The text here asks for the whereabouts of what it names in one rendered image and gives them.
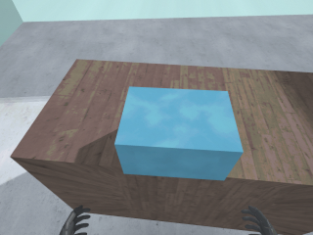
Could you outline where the carton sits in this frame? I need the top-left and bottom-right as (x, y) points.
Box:
(114, 86), (244, 181)

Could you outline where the pedestal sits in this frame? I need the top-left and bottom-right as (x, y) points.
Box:
(10, 59), (313, 235)

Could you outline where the robot right hand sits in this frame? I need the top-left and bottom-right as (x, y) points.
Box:
(241, 206), (278, 235)

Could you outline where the robot left hand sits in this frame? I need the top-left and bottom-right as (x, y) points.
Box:
(59, 205), (91, 235)

